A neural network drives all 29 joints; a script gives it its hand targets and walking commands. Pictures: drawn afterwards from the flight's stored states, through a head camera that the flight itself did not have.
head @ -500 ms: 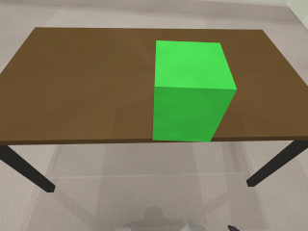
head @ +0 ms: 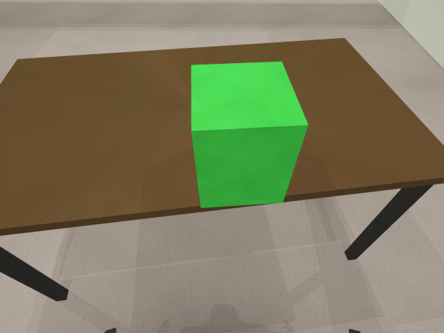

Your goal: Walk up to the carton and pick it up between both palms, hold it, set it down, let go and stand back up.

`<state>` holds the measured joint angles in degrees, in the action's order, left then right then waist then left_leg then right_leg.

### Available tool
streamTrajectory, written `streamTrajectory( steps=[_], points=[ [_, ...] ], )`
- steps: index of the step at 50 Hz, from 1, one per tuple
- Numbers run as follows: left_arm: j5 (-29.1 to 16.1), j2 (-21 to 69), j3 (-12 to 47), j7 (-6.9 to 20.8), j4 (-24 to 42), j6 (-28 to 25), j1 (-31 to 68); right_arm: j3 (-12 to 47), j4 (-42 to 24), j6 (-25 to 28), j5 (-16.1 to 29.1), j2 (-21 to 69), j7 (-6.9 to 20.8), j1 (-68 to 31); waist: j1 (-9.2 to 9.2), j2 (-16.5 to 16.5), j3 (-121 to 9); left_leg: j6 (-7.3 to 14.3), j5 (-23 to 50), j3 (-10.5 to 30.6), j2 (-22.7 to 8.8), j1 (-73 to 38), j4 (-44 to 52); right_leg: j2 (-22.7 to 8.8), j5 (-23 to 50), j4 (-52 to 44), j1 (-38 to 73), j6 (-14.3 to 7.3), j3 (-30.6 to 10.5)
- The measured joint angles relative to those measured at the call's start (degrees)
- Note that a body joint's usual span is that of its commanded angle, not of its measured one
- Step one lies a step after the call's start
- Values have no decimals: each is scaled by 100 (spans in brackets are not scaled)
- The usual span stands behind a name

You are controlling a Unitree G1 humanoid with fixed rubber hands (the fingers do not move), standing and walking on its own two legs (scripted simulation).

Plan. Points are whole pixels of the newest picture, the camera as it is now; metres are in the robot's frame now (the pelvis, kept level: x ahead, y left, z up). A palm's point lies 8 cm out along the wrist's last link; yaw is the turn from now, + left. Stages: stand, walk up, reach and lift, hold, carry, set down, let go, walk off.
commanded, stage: walk up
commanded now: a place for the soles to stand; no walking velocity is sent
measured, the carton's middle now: (239, 137) +0.51 -0.03 +0.04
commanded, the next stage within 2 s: none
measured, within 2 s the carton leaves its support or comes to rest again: neither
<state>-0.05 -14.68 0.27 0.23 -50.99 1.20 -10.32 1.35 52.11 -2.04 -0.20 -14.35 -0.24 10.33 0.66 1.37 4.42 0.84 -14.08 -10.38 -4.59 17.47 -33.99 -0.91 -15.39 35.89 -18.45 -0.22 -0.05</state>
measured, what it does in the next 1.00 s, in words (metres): shifts its weight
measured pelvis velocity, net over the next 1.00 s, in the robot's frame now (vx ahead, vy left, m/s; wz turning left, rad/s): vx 0.07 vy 0.00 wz -0.16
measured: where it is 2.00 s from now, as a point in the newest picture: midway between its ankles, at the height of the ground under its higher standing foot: outside the picture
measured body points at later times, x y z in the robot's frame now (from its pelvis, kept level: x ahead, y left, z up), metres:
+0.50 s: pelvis +0.00 +0.01 +0.00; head +0.02 +0.01 +0.45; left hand +0.06 +0.26 -0.14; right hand +0.04 -0.26 -0.14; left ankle +0.05 +0.12 -0.73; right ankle +0.04 -0.12 -0.73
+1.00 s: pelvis +0.07 +0.00 +0.01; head +0.09 -0.01 +0.46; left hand +0.13 +0.23 -0.14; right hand +0.04 -0.24 -0.15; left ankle +0.05 +0.11 -0.73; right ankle +0.04 -0.12 -0.73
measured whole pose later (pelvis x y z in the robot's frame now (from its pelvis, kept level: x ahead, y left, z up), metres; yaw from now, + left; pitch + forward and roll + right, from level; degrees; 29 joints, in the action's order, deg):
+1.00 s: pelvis +0.07 +0.00 +0.01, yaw -9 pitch +1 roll +2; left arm 0.8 -11.3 1.8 -1.3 -56.9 -1.5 -18.2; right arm 2.0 58.7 -0.3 -1.3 -12.1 -0.3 17.0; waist 1.1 1.3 0.7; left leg 0.0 -19.3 -13.6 -3.4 9.6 -29.1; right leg 2.4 -19.0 34.2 -15.3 -0.3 -8.6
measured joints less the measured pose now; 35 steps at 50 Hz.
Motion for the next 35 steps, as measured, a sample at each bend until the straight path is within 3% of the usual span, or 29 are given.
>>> streamTrajectory(
  steps=[10, 26, 31, 35],
  points=[
    [-66, 116, 40, 31, -239, 16, -325, 19, 80, 58, -20, -35, 15, 126, 12, -106, -62, 0, 153, -41, -31, -16, 213, 79, 206, -251, -5, -23, -75],
    [52, -11, -34, -11, -254, -15, -466, -39, 269, 18, -48, 20, -5, 280, -54, 23, -44, 20, 33, -215, -54, -4, 119, 107, 147, -121, -117, 24, -265],
    [19, 115, 4, -25, -338, -97, -815, -2, 293, -13, -115, 17, 82, 383, -124, -35, -371, -22, -709, -168, 48, -102, 129, 171, -138, -279, -32, -49, -439],
    [24, 233, 72, -38, -512, -95, -1017, 49, 294, 175, -115, 26, 76, 515, -70, -123, -461, 11, 4, -53, 132, -313, 432, 265, 189, -440, 103, 11, -588]
  ],
)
